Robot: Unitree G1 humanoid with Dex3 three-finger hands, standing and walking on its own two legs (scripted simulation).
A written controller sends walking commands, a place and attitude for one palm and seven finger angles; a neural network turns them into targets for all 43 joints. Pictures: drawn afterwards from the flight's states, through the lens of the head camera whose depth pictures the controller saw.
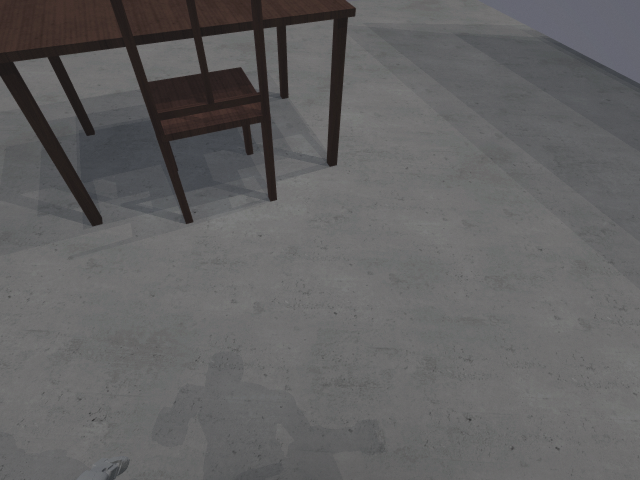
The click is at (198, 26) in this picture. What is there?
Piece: chair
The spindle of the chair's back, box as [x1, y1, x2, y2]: [186, 0, 213, 103]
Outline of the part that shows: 186,0 205,93 208,103 213,102 213,98 194,0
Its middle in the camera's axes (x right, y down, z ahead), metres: -0.38 -0.59 +1.21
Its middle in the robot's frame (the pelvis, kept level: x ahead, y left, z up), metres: +1.29 +0.45 -0.06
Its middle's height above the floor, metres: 0.71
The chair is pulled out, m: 0.00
